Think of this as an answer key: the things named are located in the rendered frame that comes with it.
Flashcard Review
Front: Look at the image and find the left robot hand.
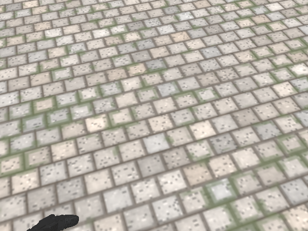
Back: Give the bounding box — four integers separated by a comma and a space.
27, 214, 79, 231

